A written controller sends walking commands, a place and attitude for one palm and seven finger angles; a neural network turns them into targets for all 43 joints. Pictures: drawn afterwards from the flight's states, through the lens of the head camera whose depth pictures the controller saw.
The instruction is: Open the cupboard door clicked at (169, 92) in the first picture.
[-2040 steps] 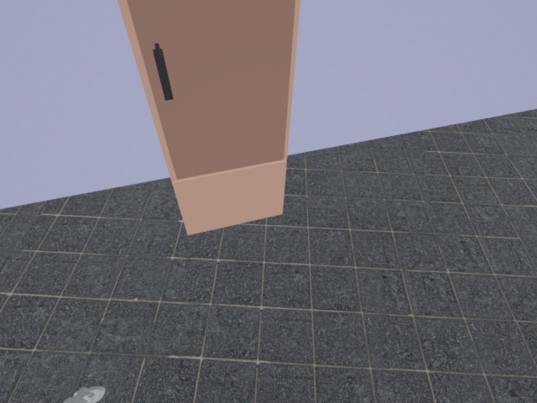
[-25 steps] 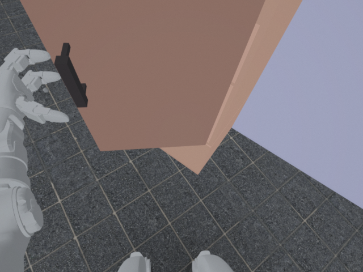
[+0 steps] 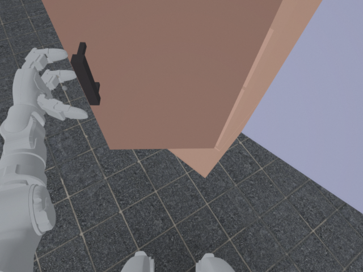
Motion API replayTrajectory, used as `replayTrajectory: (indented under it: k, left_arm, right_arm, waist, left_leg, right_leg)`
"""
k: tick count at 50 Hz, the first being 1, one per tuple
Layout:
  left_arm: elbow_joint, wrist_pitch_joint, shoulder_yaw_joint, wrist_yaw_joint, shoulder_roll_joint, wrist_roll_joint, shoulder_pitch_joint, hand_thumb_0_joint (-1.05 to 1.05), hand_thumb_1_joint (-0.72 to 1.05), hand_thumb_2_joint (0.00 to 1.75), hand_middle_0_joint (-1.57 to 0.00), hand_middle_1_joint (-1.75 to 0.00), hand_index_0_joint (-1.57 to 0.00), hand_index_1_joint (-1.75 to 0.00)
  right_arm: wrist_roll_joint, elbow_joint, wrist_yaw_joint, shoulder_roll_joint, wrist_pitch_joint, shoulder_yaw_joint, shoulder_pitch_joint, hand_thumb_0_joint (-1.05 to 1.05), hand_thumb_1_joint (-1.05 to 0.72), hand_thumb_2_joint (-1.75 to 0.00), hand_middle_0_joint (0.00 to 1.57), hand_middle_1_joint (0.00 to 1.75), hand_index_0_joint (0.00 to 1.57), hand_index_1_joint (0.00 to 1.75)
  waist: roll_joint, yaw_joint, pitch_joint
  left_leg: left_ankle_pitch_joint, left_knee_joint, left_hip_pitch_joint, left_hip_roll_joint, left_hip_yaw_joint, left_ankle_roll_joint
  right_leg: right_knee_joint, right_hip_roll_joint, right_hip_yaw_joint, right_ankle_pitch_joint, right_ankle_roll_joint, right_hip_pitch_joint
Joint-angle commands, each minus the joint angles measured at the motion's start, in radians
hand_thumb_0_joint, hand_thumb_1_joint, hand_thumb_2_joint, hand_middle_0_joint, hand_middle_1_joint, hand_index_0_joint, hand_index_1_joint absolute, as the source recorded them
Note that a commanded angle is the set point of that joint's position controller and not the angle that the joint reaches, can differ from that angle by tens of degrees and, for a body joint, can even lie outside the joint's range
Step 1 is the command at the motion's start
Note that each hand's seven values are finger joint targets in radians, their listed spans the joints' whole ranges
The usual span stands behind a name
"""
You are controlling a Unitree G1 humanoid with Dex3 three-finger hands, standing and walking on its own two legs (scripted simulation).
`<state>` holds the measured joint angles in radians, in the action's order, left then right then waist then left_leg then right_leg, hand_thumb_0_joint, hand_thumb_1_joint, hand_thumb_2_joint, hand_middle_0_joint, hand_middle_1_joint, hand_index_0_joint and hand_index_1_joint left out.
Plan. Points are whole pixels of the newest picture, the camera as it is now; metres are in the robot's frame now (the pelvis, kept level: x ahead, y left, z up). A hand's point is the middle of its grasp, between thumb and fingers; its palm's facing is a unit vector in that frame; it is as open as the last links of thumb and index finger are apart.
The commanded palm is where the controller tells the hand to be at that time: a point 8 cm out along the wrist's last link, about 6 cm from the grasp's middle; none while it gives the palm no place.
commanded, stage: slide the fingers in behind the handle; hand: left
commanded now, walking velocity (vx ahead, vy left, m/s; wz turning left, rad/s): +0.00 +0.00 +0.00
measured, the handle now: (89, 75) +0.52 +0.20 +0.09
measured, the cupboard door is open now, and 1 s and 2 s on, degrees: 42 38 39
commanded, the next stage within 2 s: move the hooked fingers beside the handle in 0.82 s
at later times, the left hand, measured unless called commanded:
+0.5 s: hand (70, 88) +0.47 +0.23 +0.09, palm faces +0.11 -0.99 +0.00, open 14.8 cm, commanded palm +0.46 +0.22 +0.09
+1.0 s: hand (92, 89) +0.48 +0.18 +0.09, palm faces +0.01 -1.00 -0.05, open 15.2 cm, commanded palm +0.46 +0.21 +0.09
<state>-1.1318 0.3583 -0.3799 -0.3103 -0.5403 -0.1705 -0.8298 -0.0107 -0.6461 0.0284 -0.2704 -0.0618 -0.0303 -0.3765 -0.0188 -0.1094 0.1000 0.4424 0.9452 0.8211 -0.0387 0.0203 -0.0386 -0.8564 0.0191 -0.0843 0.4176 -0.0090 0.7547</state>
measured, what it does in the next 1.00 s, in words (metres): stands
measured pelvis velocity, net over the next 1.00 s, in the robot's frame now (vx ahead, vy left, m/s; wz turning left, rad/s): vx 0.00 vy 0.00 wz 0.03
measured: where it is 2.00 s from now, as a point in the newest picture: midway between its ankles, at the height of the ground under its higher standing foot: outside the picture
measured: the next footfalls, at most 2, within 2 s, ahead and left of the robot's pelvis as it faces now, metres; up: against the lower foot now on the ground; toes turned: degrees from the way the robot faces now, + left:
none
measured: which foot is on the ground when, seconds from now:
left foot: down 0.00-1.00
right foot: down 0.00-1.00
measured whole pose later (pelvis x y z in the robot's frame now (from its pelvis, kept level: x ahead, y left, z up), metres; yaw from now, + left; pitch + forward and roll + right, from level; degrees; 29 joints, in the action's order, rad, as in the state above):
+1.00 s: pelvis +0.00 +0.00 +0.00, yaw +2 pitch +18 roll -3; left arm -1.11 0.38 -0.21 -0.20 -0.41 -0.15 -0.87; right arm 0.00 -0.69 -0.01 -0.26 -0.04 -0.01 -0.36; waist -0.03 -0.09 0.10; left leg 0.44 0.95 0.83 -0.02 -0.01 -0.03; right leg -0.87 0.00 -0.11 0.44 -0.01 0.75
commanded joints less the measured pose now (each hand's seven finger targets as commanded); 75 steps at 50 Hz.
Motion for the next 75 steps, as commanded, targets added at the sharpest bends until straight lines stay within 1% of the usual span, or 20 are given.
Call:
replayTrajectory:
  k: [1, 5, 8, 10, 17, 23, 25, 28, 31, 34, 36, 39, 41, 47, 49, 50, 55, 60, 72, 75]
  left_arm:
    - [0.232, 0.061, 0.046, -0.034, -0.128, 0.004, -0.478, 0.0, -0.5, 0.3, -0.3, -1.2, -0.3, -1.2]
    - [0.268, 0.064, 0.1, -0.027, -0.044, -0.007, -0.46, 0.0, -0.5, 0.3, -0.3, -1.2, -0.3, -1.2]
    - [0.22, 0.053, 0.119, -0.017, -0.028, 0.0, -0.479, 0.0, -0.5, 0.3, -0.3, -1.2, -0.3, -1.2]
    - [0.243, 0.062, 0.105, -0.008, -0.049, 0.005, -0.493, 0.0, -0.5, 0.3, -0.3, -1.2, -0.3, -1.2]
    - [0.277, 0.071, 0.184, 0.011, 0.063, 0.008, -0.503, 0.0, -0.5, 0.3, -0.3, -1.2, -0.3, -1.2]
    - [0.27, 0.074, 0.259, 0.032, 0.149, 0.017, -0.536, 0.0, -0.5, 0.3, -0.3, -1.2, -0.3, -1.2]
    - [0.248, 0.076, 0.231, 0.041, 0.108, 0.02, -0.558, 0.0, -0.5, 0.3, -0.3, -1.2, -0.3, -1.2]
    - [0.248, 0.076, 0.272, 0.044, 0.166, 0.024, -0.56, 0.0, -0.5, 0.3, -0.3, -1.2, -0.3, -1.2]
    - [0.253, 0.082, 0.248, 0.047, 0.13, 0.024, -0.58, 0.0, -0.5, 0.3, -0.3, -1.2, -0.3, -1.2]
    - [0.249, 0.082, 0.27, 0.046, 0.164, 0.02, -0.573, 0.0, -0.5, 0.3, -0.3, -1.2, -0.3, -1.2]
    - [0.268, 0.088, 0.258, 0.048, 0.145, 0.023, -0.574, 0.0, -0.5, 0.3, -0.3, -1.2, -0.3, -1.2]
    - [0.238, 0.083, 0.271, 0.056, 0.156, 0.032, -0.59, 0.0, -0.5, 0.3, -0.3, -1.2, -0.3, -1.2]
    - [0.259, 0.09, 0.255, 0.066, 0.134, 0.041, -0.591, 0.0, -0.5, 0.3, -0.3, -1.2, -0.3, -1.2]
    - [0.262, 0.092, 0.25, 0.068, 0.137, 0.041, -0.559, 0.0, -0.5, 0.3, -0.3, -1.2, -0.3, -1.2]
    - [0.228, 0.079, 0.147, 0.081, 0.048, 0.014, -0.53, 0.0, -0.5, 0.3, -0.3, -1.2, -0.3, -1.2]
    - [0.203, 0.076, 0.056, 0.098, -0.051, 0.007, -0.517, 0.0, -0.5, 0.3, -0.3, -1.2, -0.3, -1.2]
    - [0.227, 0.099, 0.008, 0.13, -0.128, 0.066, -0.436, 0.0, -0.5, 0.3, -0.3, -1.2, -0.3, -1.2]
    - [0.236, 0.097, -0.06, 0.084, -0.204, 0.035, -0.392, 0.0, -0.5, 0.3, -0.3, -1.2, -0.3, -1.2]
    - [0.258, 0.083, -0.097, 0.015, -0.258, 0.003, -0.294, 0.0, -0.5, 0.3, -0.3, -1.2, -0.3, -1.2]
    - [0.267, 0.089, -0.064, 0.008, -0.222, -0.006, -0.321, 0.0, -0.5, 0.3, -0.3, -1.2, -0.3, -1.2]
  right_arm:
    - [-0.002, 0.051, 0.009, -0.183, 0.017, 0.065, -0.148, 0.0, -0.9, -0.9, 0.2, 0.3, 0.2, 0.3]
    - [0.0, 0.049, 0.0, -0.173, 0.02, 0.069, -0.149, 0.0, -0.9, -0.9, 0.2, 0.3, 0.2, 0.3]
    - [-0.002, 0.037, -0.003, -0.177, 0.018, 0.068, -0.144, 0.0, -0.9, -0.9, 0.2, 0.3, 0.2, 0.3]
    - [0.001, 0.038, -0.001, -0.181, 0.021, 0.069, -0.149, 0.0, -0.9, -0.9, 0.2, 0.3, 0.2, 0.3]
    - [0.005, 0.023, -0.015, -0.17, 0.029, 0.079, -0.15, 0.0, -0.9, -0.9, 0.2, 0.3, 0.2, 0.3]
    - [0.005, 0.015, -0.022, -0.164, 0.035, 0.078, -0.137, 0.0, -0.9, -0.9, 0.2, 0.3, 0.2, 0.3]
    - [0.007, 0.003, -0.019, -0.172, 0.036, 0.075, -0.147, 0.0, -0.9, -0.9, 0.2, 0.3, 0.2, 0.3]
    - [0.007, 0.002, -0.023, -0.164, 0.042, 0.077, -0.139, 0.0, -0.9, -0.9, 0.2, 0.3, 0.2, 0.3]
    - [0.009, -0.002, -0.023, -0.169, 0.044, 0.076, -0.141, 0.0, -0.9, -0.9, 0.2, 0.3, 0.2, 0.3]
    - [0.008, -0.002, -0.026, -0.166, 0.047, 0.077, -0.139, 0.0, -0.9, -0.9, 0.2, 0.3, 0.2, 0.3]
    - [0.008, 0.0, -0.027, -0.166, 0.047, 0.078, -0.141, 0.0, -0.9, -0.9, 0.2, 0.3, 0.2, 0.3]
    - [0.007, 0.001, -0.027, -0.164, 0.046, 0.075, -0.135, 0.0, -0.9, -0.9, 0.2, 0.3, 0.2, 0.3]
    - [0.009, 0.0, -0.027, -0.164, 0.047, 0.077, -0.14, 0.0, -0.9, -0.9, 0.2, 0.3, 0.2, 0.3]
    - [0.007, 0.007, -0.031, -0.161, 0.041, 0.078, -0.141, 0.0, -0.9, -0.9, 0.2, 0.3, 0.2, 0.3]
    - [0.003, 0.009, -0.025, -0.169, 0.035, 0.076, -0.141, 0.0, -0.9, -0.9, 0.2, 0.3, 0.2, 0.3]
    - [0.005, 0.012, -0.018, -0.176, 0.032, 0.072, -0.145, 0.0, -0.9, -0.9, 0.2, 0.3, 0.2, 0.3]
    - [0.007, 0.063, -0.023, -0.158, 0.028, 0.059, -0.143, 0.0, -0.9, -0.9, 0.2, 0.3, 0.2, 0.3]
    - [-0.004, 0.092, -0.008, -0.163, 0.013, 0.061, -0.14, 0.0, -0.9, -0.9, 0.2, 0.3, 0.2, 0.3]
    - [-0.016, 0.092, 0.014, -0.164, 0.003, 0.064, -0.135, 0.0, -0.9, -0.9, 0.2, 0.3, 0.2, 0.3]
    - [-0.016, 0.094, 0.015, -0.164, 0.006, 0.063, -0.127, 0.0, -0.9, -0.9, 0.2, 0.3, 0.2, 0.3]
  waist:
    - [-0.146, -0.064, 0.413]
    - [-0.152, -0.069, 0.429]
    - [-0.112, -0.084, 0.374]
    - [-0.132, -0.075, 0.398]
    - [-0.159, -0.08, 0.446]
    - [-0.154, -0.098, 0.41]
    - [-0.142, -0.099, 0.383]
    - [-0.154, -0.102, 0.402]
    - [-0.147, -0.098, 0.419]
    - [-0.137, -0.102, 0.417]
    - [-0.159, -0.094, 0.452]
    - [-0.127, -0.107, 0.39]
    - [-0.176, -0.095, 0.434]
    - [-0.155, -0.086, 0.447]
    - [-0.101, -0.068, 0.438]
    - [-0.083, -0.046, 0.436]
    - [-0.075, -0.02, 0.443]
    - [-0.042, -0.009, 0.446]
    - [-0.071, 0.001, 0.423]
    - [-0.07, -0.016, 0.394]
  left_leg:
    - [-0.442, -0.097, -0.443, 0.004, -0.088, 0.015]
    - [-0.523, -0.09, -0.497, -0.002, -0.102, 0.021]
    - [-0.425, -0.098, -0.443, 0.003, -0.098, 0.018]
    - [-0.435, -0.097, -0.455, 0.006, -0.103, 0.016]
    - [-0.534, -0.09, -0.547, -0.005, -0.127, 0.034]
    - [-0.476, -0.095, -0.538, -0.001, -0.134, 0.034]
    - [-0.465, -0.098, -0.518, 0.001, -0.142, 0.034]
    - [-0.465, -0.094, -0.54, 0.001, -0.14, 0.036]
    - [-0.477, -0.094, -0.538, 0.002, -0.145, 0.037]
    - [-0.479, -0.094, -0.542, 0.002, -0.146, 0.038]
    - [-0.516, -0.086, -0.56, 0.002, -0.145, 0.038]
    - [-0.439, -0.093, -0.501, 0.008, -0.135, 0.031]
    - [-0.495, -0.087, -0.546, 0.005, -0.142, 0.037]
    - [-0.513, -0.087, -0.539, 0.004, -0.139, 0.036]
    - [-0.48, -0.09, -0.49, 0.009, -0.124, 0.03]
    - [-0.468, -0.091, -0.446, 0.015, -0.115, 0.025]
    - [-0.472, -0.091, -0.357, 0.027, -0.068, 0.009]
    - [-0.428, -0.101, -0.294, 0.031, -0.037, -0.001]
    - [-0.419, -0.114, -0.29, 0.03, -0.02, -0.006]
    - [-0.407, -0.116, -0.301, 0.029, -0.021, -0.008]
  right_leg:
    - [0.079, 0.038, 0.038, -0.307, -0.018, -0.023]
    - [0.075, 0.041, 0.025, -0.325, -0.022, -0.006]
    - [0.085, 0.039, 0.027, -0.286, -0.018, 0.009]
    - [0.078, 0.039, 0.028, -0.287, -0.024, 0.003]
    - [0.072, 0.04, 0.015, -0.295, -0.024, 0.041]
    - [0.075, 0.039, 0.011, -0.259, -0.025, 0.073]
    - [0.073, 0.038, 0.009, -0.254, -0.029, 0.073]
    - [0.074, 0.036, 0.01, -0.249, -0.026, 0.089]
    - [0.067, 0.036, 0.011, -0.259, -0.027, 0.075]
    - [0.069, 0.036, 0.008, -0.26, -0.027, 0.077]
    - [0.064, 0.036, 0.011, -0.275, -0.026, 0.074]
    - [0.071, 0.035, 0.013, -0.257, -0.024, 0.074]
    - [0.062, 0.035, 0.014, -0.267, -0.027, 0.081]
    - [0.061, 0.037, 0.013, -0.285, -0.025, 0.055]
    - [0.065, 0.039, 0.016, -0.303, -0.025, 0.007]
    - [0.063, 0.038, 0.022, -0.318, -0.025, -0.035]
    - [0.05, 0.033, 0.047, -0.404, -0.014, -0.143]
    - [0.065, 0.033, 0.071, -0.451, -0.009, -0.243]
    - [0.089, 0.027, 0.086, -0.471, -0.003, -0.267]
    - [0.094, 0.03, 0.081, -0.45, -0.004, -0.24]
